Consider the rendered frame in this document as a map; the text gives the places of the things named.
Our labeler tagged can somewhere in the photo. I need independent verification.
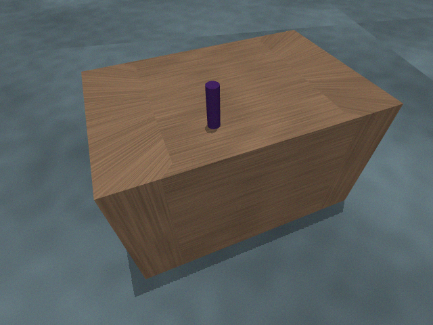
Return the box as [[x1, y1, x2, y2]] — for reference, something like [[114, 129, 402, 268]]
[[205, 81, 221, 129]]

